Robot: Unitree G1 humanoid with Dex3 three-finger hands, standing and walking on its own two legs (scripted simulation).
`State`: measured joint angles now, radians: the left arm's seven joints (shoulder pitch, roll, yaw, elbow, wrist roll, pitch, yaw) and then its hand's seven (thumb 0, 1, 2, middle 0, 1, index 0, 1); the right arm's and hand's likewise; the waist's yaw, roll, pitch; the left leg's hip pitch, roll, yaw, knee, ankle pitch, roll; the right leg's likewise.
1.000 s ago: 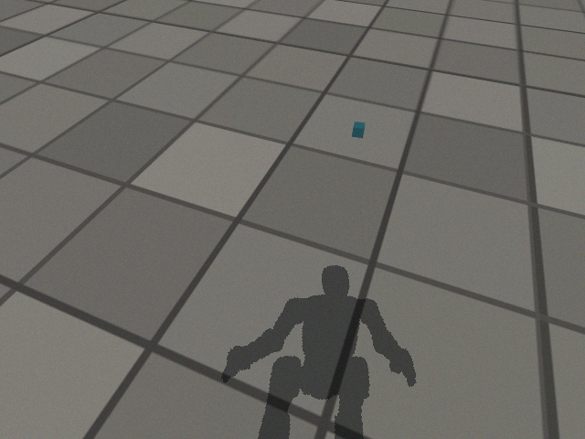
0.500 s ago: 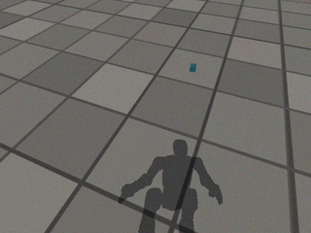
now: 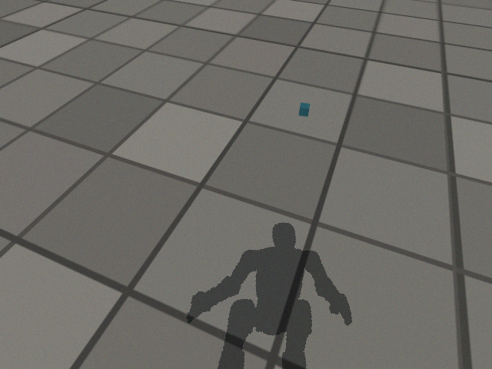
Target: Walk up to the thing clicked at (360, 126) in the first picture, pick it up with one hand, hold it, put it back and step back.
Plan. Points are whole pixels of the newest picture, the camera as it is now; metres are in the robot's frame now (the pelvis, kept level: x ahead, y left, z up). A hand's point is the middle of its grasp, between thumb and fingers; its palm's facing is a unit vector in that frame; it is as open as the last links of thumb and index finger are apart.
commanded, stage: stand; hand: left
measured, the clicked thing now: (304, 109) +1.87 -0.39 -0.75
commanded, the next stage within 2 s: walk up in 0.12 s
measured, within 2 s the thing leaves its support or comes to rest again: neither
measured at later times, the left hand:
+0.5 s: hand (125, 315) +0.25 +0.25 -0.13, palm faces -0.23 -0.81 -0.54, open 7.4 cm
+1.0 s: hand (194, 173) +0.66 +0.17 -0.16, palm faces -0.61 -0.61 -0.51, open 7.4 cm
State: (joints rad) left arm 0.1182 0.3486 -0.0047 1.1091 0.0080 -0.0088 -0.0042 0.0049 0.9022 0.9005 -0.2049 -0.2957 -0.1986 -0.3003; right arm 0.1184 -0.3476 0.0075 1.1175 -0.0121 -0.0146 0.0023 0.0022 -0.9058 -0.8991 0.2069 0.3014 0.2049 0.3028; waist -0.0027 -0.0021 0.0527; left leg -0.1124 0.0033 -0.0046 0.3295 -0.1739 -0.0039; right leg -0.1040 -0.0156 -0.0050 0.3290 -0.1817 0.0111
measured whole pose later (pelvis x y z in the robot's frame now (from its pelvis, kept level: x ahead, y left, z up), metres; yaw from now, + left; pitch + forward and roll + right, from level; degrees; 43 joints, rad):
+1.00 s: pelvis +0.38 -0.01 -0.03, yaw -39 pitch +0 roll -1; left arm 0.23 0.54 0.05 0.93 -0.02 -0.07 0.04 0.01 0.90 0.90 -0.20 -0.30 -0.20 -0.30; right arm 0.21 -0.43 -0.10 0.81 -0.04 0.00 0.11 0.00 -0.91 -0.90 0.20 0.30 0.20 0.30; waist -0.08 -0.03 0.08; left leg -0.42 0.06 0.11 0.69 -0.26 0.02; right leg -0.51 -0.07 0.02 1.23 -0.36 -0.06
